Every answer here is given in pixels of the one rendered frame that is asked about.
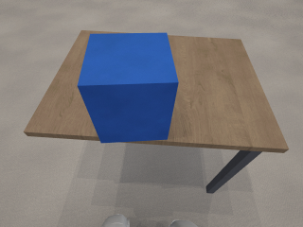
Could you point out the carton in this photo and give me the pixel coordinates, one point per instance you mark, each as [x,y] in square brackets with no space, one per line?
[128,83]

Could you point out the table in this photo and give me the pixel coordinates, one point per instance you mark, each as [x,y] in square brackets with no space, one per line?
[219,103]

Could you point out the robot left thigh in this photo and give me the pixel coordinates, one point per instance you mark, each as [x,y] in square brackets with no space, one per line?
[117,220]

